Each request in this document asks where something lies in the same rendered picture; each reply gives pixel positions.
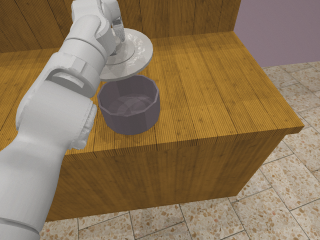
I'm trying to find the lid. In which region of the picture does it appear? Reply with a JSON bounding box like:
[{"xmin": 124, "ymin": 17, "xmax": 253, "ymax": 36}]
[{"xmin": 99, "ymin": 28, "xmax": 153, "ymax": 82}]

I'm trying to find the left robot upper arm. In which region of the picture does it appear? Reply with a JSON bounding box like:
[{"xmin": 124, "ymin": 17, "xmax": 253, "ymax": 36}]
[{"xmin": 0, "ymin": 79, "xmax": 98, "ymax": 240}]

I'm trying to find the robot left forearm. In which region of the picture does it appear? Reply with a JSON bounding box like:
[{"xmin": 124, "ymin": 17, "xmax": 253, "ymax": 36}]
[{"xmin": 15, "ymin": 0, "xmax": 116, "ymax": 131}]

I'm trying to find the pot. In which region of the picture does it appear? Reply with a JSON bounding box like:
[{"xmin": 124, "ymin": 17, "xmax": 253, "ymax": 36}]
[{"xmin": 97, "ymin": 74, "xmax": 161, "ymax": 135}]

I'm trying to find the robot left hand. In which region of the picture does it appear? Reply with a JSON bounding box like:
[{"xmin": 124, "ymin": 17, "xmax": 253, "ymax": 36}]
[{"xmin": 103, "ymin": 0, "xmax": 125, "ymax": 56}]

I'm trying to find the knob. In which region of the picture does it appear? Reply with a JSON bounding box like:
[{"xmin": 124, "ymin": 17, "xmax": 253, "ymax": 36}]
[{"xmin": 114, "ymin": 36, "xmax": 122, "ymax": 51}]

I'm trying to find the table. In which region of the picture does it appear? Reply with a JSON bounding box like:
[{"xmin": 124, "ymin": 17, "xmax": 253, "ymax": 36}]
[{"xmin": 0, "ymin": 0, "xmax": 305, "ymax": 222}]

